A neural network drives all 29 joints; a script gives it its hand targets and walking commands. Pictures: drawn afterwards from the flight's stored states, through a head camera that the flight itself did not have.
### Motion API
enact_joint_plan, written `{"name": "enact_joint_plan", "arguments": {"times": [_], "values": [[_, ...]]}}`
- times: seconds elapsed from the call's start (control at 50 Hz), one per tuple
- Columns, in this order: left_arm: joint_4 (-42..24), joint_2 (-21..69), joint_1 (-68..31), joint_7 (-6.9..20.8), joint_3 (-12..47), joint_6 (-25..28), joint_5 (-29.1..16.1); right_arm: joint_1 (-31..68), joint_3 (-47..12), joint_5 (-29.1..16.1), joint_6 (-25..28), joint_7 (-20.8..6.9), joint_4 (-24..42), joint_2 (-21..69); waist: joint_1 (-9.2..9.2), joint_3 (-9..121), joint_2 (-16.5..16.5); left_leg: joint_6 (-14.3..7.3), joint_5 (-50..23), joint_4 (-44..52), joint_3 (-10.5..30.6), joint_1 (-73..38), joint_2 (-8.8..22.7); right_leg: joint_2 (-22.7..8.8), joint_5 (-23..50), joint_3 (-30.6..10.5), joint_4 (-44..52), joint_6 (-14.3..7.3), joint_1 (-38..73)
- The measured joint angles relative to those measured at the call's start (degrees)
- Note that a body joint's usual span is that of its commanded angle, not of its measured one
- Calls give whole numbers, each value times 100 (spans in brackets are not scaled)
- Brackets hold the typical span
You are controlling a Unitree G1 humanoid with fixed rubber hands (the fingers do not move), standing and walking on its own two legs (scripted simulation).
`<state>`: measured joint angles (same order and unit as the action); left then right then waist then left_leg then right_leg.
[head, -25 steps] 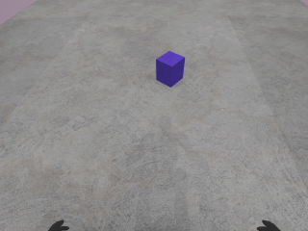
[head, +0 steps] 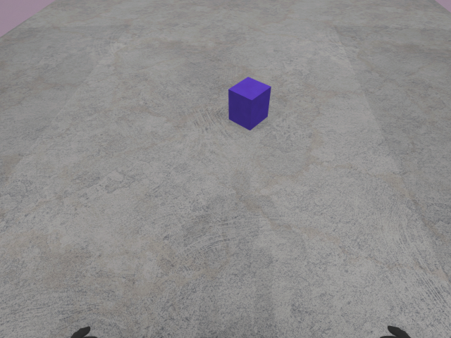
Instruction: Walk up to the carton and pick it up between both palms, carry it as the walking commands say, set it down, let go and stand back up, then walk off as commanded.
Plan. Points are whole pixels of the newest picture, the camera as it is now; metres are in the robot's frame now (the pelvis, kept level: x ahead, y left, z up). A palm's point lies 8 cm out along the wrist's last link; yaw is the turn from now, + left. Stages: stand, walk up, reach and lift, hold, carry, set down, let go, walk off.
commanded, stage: walk up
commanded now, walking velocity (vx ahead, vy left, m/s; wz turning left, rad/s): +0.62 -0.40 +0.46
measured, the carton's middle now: (249, 103) +1.69 -0.16 -0.66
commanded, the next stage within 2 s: none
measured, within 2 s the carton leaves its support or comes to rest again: neither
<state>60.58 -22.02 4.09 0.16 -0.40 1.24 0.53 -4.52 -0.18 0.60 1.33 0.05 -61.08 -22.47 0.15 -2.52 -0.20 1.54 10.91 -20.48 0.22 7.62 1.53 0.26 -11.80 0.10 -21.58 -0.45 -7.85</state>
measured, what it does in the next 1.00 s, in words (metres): walks ahead: left foot, then right foot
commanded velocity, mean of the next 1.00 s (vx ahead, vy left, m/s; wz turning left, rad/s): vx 0.48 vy -0.09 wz -0.03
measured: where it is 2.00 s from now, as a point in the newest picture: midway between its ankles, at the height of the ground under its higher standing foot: (248, 211)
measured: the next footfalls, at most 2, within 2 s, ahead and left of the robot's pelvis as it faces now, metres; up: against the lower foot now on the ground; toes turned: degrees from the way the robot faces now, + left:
left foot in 0.54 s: +0.30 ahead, +0.14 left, +0.00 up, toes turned +8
right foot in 1.00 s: +0.52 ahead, -0.19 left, +0.00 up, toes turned -12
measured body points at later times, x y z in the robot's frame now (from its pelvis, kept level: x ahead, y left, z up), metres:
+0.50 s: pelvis +0.14 +0.00 -0.01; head +0.16 +0.00 +0.44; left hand +0.04 +0.24 -0.15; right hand +0.32 -0.24 -0.13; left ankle +0.24 +0.14 -0.73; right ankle +0.01 -0.12 -0.75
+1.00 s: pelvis +0.37 -0.05 -0.02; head +0.41 -0.06 +0.43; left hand +0.55 +0.17 -0.14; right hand +0.26 -0.30 -0.16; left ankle +0.26 +0.13 -0.75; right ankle +0.47 -0.18 -0.75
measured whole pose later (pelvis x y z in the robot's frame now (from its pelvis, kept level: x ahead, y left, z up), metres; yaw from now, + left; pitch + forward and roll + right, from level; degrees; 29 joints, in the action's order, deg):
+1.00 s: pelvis +0.37 -0.05 -0.02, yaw -2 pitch +1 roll +1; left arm 53.1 -12.8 2.7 4.6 -2.3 0.8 1.3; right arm -26.4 2.8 1.8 3.4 -0.3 -62.0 -13.3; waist 5.3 -3.1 0.7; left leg 6.1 22.3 -23.3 -8.8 0.1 8.4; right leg -6.3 -9.5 6.9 -31.7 1.3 -25.3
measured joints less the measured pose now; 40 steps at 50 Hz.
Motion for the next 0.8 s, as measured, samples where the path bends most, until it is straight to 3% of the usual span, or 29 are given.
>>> {"name": "enact_joint_plan", "arguments": {"times": [0.02, 0.08, 0.12, 0.18, 0.22, 0.26, 0.32, 0.4, 0.52, 0.56, 0.6, 0.64, 0.68, 0.8], "values": [[-13, -5, -4, 3, -1, 5, -6, 4, -4, 8, 0, 2, -7, 6, -4, 3, -1, 1, 1, 0, -2, 1, 4, 4, 2, -2, 5, -3, 1], [-306, 42, 80, 162, -181, -200, 85, -250, 151, 78, -137, 18, 185, 107, -65, 143, 45, -43, 366, -278, -53, 228, 29, -58, -1013, 127, -968, 55, -535], [-429, 145, 261, 228, -186, -204, 130, -408, 199, 112, -188, -6, 283, 172, -72, 196, 22, -39, 448, -354, -131, 241, 84, -117, -1027, 260, -1417, 58, -748], [-496, 289, 608, 237, -167, -89, 142, -626, 227, 115, -206, -69, 374, 266, -90, 306, 48, -75, 1089, -994, -201, 466, 114, -167, -1033, 244, -936, 1, -572], [-422, 466, 820, 179, -157, -2, 165, -661, 244, 145, -210, -86, 375, 317, -135, 242, -71, -187, 1613, -2259, -92, 927, 165, -73, -669, 342, -982, -99, -509], [-305, 603, 1148, 126, -112, 54, 145, -634, 262, 179, -170, -130, 380, 408, -218, 193, -129, -200, 1450, -3301, -107, 1369, 179, -36, -668, 411, -767, -153, -208], [-37, 736, 1672, 80, -95, 106, 108, -436, 273, 170, -80, -259, 460, 531, -345, 176, -135, -103, 936, -3782, -250, 1839, 289, -37, -590, 388, -209, -126, 291], [201, 885, 2056, 41, -84, 205, 63, -67, 258, 124, -56, -327, 639, 622, -441, 53, -185, 10, 353, -3170, -297, 2133, 459, -36, -546, 432, 365, -63, 856], [271, 996, 2188, 23, -146, 238, 61, 382, 192, 30, -3, -276, 814, 780, -524, -8, -141, 62, 230, -1591, -487, 1910, 439, -114, -1069, 536, 333, 142, 1221], [270, 983, 2207, 24, -170, 228, 36, 456, 186, 50, 93, -209, 816, 890, -519, -7, 26, -63, -214, -1286, -667, 1698, 310, -289, -1517, 473, -322, 185, 1053], [227, 1017, 2044, 21, -194, 182, 10, 443, 185, 137, 204, -114, 830, 972, -496, -99, 117, -214, 61, -1626, -827, 1694, 315, -335, -1682, 207, -2132, 93, 277], [97, 1000, 1805, 31, -244, 137, 11, 212, 164, 103, 229, -25, 736, 978, -373, -142, 103, -253, 373, -1602, -892, 1482, 388, -214, -1549, 56, -3831, 46, -568], [-46, 870, 1488, 55, -283, 133, -9, -170, 175, 70, 234, 25, 541, 955, -186, -179, 144, -159, 397, -1331, -882, 1163, 408, -226, -1105, 74, -4681, 22, -1222], [-451, 588, 699, 201, -332, -68, 76, -1470, 254, 59, 222, 24, 38, 899, 186, -98, 295, -45, 471, -553, -897, 235, 425, -633, -210, 194, -4370, 159, -2413]]}}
